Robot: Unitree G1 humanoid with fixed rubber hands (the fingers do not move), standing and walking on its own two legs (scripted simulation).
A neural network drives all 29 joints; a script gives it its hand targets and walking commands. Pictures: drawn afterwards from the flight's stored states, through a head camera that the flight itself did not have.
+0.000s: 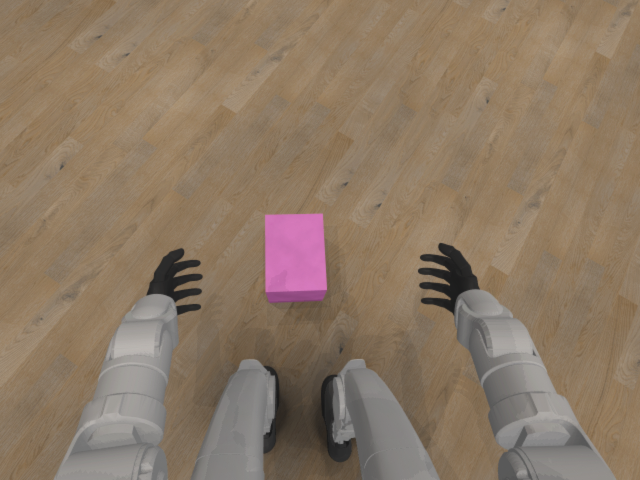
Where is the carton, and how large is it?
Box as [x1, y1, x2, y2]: [265, 214, 326, 302]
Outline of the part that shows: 265,215 265,286 269,302 321,300 326,290 322,214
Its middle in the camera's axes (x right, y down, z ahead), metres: -0.07 +0.05 +1.06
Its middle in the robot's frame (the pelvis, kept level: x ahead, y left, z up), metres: +0.52 +0.03 -0.61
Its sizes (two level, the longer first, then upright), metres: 0.202 0.150 0.163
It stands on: the floor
